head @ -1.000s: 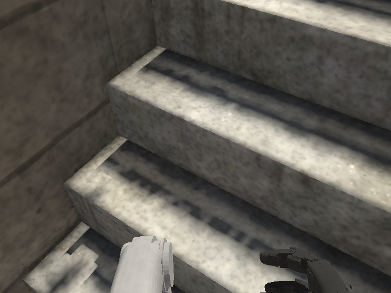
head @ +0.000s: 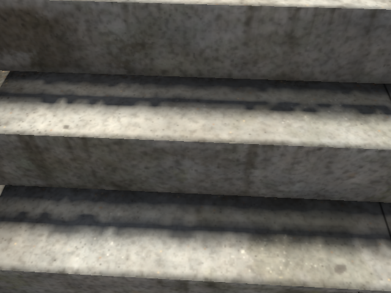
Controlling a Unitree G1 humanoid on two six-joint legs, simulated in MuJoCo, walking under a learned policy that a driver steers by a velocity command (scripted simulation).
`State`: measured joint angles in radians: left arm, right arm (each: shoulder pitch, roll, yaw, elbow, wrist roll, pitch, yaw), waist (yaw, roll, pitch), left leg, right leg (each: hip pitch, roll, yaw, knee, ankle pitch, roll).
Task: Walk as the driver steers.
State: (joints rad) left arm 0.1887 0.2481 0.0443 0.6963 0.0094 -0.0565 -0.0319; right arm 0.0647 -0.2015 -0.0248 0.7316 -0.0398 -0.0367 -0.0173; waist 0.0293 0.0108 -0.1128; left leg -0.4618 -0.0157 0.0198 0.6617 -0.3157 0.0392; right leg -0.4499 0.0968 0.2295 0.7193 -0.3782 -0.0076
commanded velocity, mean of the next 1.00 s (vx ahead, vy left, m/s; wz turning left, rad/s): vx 0.23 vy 0.00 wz -0.21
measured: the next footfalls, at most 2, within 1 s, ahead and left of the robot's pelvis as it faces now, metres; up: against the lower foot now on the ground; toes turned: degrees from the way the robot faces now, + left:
right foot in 0.34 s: +0.04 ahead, -0.13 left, +0.00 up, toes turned -11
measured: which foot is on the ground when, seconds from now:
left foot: down 0.00-1.00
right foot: up 0.00-0.32, down 0.34-0.72, up 0.74-1.00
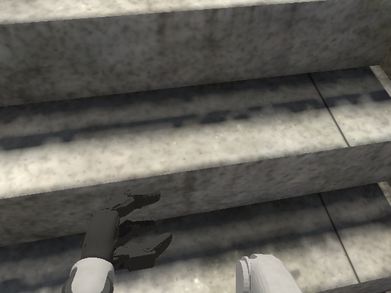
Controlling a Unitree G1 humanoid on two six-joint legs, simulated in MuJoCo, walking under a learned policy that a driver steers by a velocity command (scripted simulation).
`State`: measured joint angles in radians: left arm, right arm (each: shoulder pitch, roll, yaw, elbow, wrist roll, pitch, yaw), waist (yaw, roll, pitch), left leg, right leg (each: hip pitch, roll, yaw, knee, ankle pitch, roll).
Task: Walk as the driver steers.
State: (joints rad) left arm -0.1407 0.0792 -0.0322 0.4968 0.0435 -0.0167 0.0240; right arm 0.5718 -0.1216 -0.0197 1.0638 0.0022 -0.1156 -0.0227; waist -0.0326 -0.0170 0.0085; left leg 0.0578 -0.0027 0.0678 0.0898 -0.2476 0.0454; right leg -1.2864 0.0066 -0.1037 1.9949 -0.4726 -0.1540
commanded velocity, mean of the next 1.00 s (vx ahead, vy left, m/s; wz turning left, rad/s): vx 0.49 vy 0.00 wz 0.00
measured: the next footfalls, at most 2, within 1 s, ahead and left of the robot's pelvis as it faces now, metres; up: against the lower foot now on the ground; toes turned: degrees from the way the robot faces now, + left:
right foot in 0.08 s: +0.18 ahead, -0.09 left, +0.21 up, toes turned -4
left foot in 0.56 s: +0.26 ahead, +0.13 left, +0.41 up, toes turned +14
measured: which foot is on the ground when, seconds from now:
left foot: down 0.00-0.10, up 0.12-0.54, down 0.56-1.00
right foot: up 0.00-0.06, down 0.08-0.60, up 0.62-1.00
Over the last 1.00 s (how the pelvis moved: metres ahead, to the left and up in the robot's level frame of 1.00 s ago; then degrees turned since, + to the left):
0.13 0.01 0.03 -12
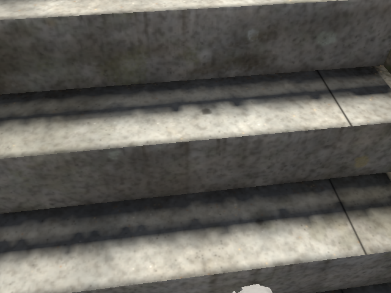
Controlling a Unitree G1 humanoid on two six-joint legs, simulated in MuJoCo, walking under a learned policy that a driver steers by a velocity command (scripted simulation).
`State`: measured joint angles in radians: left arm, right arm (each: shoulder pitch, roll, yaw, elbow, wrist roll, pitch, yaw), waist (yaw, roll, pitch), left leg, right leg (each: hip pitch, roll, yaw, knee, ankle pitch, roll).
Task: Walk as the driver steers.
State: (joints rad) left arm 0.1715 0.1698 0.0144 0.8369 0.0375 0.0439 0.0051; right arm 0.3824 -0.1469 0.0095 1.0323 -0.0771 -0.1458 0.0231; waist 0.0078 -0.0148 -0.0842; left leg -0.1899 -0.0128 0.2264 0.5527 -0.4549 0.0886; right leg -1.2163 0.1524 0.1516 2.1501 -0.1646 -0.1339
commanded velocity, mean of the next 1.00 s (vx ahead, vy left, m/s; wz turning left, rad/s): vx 0.50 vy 0.00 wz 0.00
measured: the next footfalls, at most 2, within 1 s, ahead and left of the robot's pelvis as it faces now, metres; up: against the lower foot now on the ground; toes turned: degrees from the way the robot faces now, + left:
right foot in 0.24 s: +0.33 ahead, -0.13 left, +0.21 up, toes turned -3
left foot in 0.74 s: +0.54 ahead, +0.09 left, +0.41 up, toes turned -1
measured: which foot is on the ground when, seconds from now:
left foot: down 0.00-0.26, up 0.28-0.72, down 0.74-1.00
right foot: up 0.00-0.22, down 0.24-0.76, up 0.78-1.00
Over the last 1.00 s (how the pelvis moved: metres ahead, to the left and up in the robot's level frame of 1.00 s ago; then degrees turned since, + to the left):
0.31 0.07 0.39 2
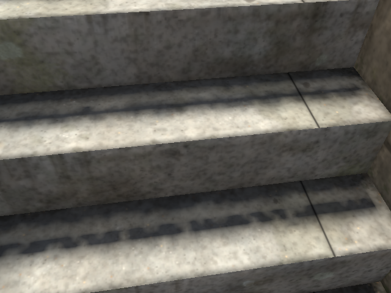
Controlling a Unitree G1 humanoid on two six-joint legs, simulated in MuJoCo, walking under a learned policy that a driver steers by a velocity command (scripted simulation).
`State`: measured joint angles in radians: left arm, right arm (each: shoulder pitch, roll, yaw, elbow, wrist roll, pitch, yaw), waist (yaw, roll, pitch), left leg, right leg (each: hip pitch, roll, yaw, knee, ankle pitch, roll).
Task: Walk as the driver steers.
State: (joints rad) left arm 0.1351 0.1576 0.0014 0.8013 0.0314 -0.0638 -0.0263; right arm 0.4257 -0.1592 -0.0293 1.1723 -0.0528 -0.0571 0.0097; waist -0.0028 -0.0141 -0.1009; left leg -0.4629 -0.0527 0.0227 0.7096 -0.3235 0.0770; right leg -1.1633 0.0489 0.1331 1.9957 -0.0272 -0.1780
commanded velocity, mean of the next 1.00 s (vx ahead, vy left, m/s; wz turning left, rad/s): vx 0.38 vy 0.00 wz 0.41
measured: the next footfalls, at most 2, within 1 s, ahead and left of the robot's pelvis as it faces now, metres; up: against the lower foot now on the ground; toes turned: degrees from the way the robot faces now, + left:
right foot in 0.30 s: +0.31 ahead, -0.17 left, +0.20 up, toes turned +1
left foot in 0.80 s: +0.50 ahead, +0.18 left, +0.41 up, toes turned +28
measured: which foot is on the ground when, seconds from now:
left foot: down 0.00-0.32, up 0.34-0.78, down 0.80-1.00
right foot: up 0.00-0.28, down 0.30-0.84, up 0.86-1.00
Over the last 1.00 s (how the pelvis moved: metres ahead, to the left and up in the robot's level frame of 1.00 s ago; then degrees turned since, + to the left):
0.47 0.01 0.40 -1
